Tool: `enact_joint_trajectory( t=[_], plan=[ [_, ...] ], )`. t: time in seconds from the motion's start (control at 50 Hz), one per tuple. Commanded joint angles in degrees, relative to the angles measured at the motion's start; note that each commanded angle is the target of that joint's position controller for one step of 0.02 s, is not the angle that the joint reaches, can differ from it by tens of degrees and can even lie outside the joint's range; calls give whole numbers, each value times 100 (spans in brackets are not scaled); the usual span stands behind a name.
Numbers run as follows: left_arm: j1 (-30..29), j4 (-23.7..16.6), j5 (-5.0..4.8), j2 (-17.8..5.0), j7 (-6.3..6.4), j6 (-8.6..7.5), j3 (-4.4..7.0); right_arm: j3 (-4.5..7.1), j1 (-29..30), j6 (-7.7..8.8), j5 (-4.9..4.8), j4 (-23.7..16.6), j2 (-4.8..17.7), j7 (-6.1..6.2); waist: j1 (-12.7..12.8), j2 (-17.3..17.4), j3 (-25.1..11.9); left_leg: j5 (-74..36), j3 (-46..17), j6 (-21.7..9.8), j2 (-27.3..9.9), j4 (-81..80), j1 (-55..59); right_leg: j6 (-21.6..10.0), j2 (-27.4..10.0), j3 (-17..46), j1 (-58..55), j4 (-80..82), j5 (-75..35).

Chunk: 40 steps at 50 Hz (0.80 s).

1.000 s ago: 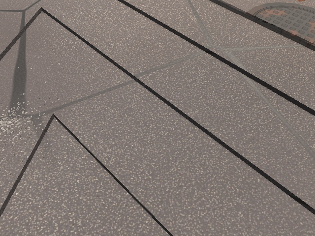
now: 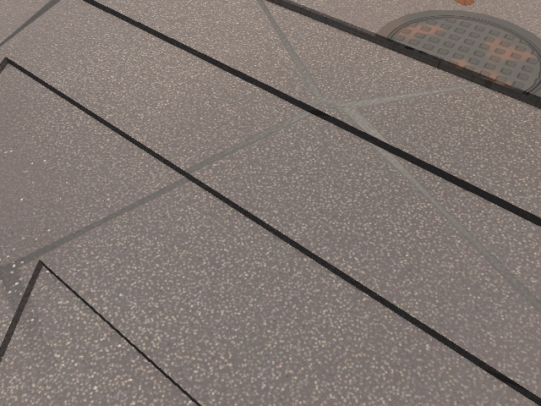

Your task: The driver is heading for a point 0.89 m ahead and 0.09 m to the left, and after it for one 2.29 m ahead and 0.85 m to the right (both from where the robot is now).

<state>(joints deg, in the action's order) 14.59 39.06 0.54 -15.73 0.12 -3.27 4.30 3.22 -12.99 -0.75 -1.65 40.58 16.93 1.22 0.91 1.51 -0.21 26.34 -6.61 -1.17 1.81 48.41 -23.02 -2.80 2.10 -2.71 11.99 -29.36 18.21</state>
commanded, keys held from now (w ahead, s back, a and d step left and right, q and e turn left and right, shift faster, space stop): w+q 0.42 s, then w+e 0.58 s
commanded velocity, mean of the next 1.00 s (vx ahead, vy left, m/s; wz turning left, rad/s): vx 0.45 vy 0.00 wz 0.13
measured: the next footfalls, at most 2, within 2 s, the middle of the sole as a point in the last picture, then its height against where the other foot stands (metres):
left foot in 0.34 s outside the picture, level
right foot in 0.90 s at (254, 354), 0.03 m higher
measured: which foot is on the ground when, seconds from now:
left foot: up 0.00-0.32, down 0.34-0.92, up 0.94-1.00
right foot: down 0.00-0.36, up 0.38-0.88, down 0.90-1.00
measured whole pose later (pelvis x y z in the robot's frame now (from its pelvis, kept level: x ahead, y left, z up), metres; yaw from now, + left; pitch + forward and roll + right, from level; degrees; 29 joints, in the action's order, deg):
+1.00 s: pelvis +0.48 +0.15 +0.01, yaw +6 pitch +2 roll -1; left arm 10.1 35.6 -0.4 -15.7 -1.6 -3.9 2.5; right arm 1.1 -16.6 4.9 -0.3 44.7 16.1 -0.9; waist -0.2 0.2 2.3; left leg 20.6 -2.3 -2.0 1.3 68.2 -18.2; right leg -5.8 4.4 -2.8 29.0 -37.4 10.7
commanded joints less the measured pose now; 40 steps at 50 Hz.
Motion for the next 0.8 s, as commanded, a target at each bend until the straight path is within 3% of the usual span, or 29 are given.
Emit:
enact_joint_trajectory(
  t=[0.02,0.06,0.12,0.18,0.24,0.26,0.3,0.32,0.34,0.36,0.38,0.4,0.42,0.44,0.46,0.48,0.52,0.58,0.7,0.8],
  plan=[
    [263,-240,-80,-641,53,-200,183,205,545,210,-22,-688,650,-85,109,-658,493,-191,-364,32,-447,1493,-2911,-1071,-2219,2805,-1692,1891,1107],
    [243,-193,-55,-640,98,-200,172,169,696,266,-13,-694,497,-178,189,-640,506,-872,-168,157,-611,1416,-2833,-800,-1903,1794,-1653,1998,-146],
    [396,-81,-15,-739,115,-194,194,68,1002,275,2,-836,256,-302,338,-611,391,-1458,307,369,-651,847,-2397,-708,-1629,742,-1420,2022,-1235],
    [489,54,-68,-973,106,-156,244,-36,1404,291,1,-1029,79,-405,473,-669,452,-1823,601,355,-661,-124,-1887,-636,-1596,172,-1197,1994,-1541],
    [571,177,-164,-1190,70,-128,299,-17,1561,284,-18,-1130,205,-480,452,-755,505,-1757,903,142,-553,-726,-1357,-530,-1736,-144,-1147,1883,-1776],
    [576,216,-197,-1243,62,-110,316,11,1550,273,-22,-1159,276,-497,384,-787,501,-1673,971,26,-495,-867,-1210,-482,-1820,-227,-1214,1770,-2170],
    [505,250,-233,-1379,76,-65,351,149,1136,232,25,-1116,522,-498,18,-877,144,-1386,1243,-275,-132,-1103,-370,-320,-1843,-574,-1313,903,-4238],
    [431,244,-271,-1388,94,-31,343,288,378,208,32,-917,715,-474,-451,-789,-294,-1584,1386,-481,144,-1418,698,-178,-1706,-846,-1094,-134,-5026],
    [549,204,-244,-1216,119,-51,269,484,-598,150,7,-646,1041,-389,-895,-626,-805,-1749,1234,-704,315,-1527,2245,24,-1489,-979,-269,-1449,-4747],
    [743,-34,26,-585,109,-89,67,612,-1103,108,-58,-545,1564,-258,-810,682,-1183,-1356,-883,-1241,-913,-1776,3981,375,-958,-931,1810,-3516,-514],
    [753,-357,-4,-365,95,-273,-81,580,-1007,224,21,-800,1896,-277,-588,1306,-2271,134,-4395,-2271,-2177,-2994,4703,549,-42,368,3085,-5059,1746],
    [65,-454,-239,-967,50,-392,65,451,-912,325,74,-754,1377,-325,-887,491,-1769,412,-4010,-1991,-2087,-3417,4381,484,-331,938,3721,-5407,1131],
    [-91,-519,-308,-981,35,-463,43,370,-705,390,85,-662,1125,-324,-709,469,-978,104,-3156,-1795,-1905,-3382,3614,345,-571,795,3882,-5138,613],
    [43,-353,-199,-921,80,-478,24,282,-288,422,72,-680,860,-316,-391,-1,-599,-596,-2365,-1555,-1673,-3333,2707,310,-882,743,3473,-4656,114],
    [186,-245,-99,-929,93,-431,50,206,47,452,122,-716,643,-315,-150,96,-390,-1303,-1818,-1428,-1441,-3378,2026,319,-1074,751,3012,-4234,-220],
    [363,-129,-101,-902,61,-341,52,155,205,466,201,-718,527,-306,2,335,-320,-1741,-1491,-1388,-1290,-3526,1604,322,-1155,708,2672,-4304,-390],
    [594,27,-117,-741,35,-174,21,134,204,551,206,-532,519,-295,130,358,-286,-2551,-983,-1409,-1247,-3643,1205,401,-1147,595,2508,-4380,-535],
    [166,-99,-82,-494,86,-20,-78,132,-113,604,171,-226,575,-284,-23,228,62,-2878,-425,-1309,-1214,-3800,1160,478,-1178,538,3192,-4188,-888],
    [-771,-357,-165,-323,-10,-100,-153,89,-474,590,228,115,637,-187,-451,116,354,-3476,405,-876,-1188,-4065,1817,352,-841,511,3558,-2496,-2139],
    [-1468,-705,-170,-72,-295,-177,-261,73,-792,405,189,385,690,-95,-672,101,512,-4639,781,-784,-1509,-3827,2887,99,-563,-7,3684,-1425,-1610]
  ],
)
Velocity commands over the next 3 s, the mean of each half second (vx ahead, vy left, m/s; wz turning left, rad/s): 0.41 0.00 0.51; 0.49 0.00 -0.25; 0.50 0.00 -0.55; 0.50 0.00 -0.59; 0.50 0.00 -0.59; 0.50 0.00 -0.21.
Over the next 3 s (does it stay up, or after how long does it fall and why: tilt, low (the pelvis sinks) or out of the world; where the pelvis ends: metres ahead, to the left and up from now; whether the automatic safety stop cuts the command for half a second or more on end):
stays up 1.36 -0.20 0.08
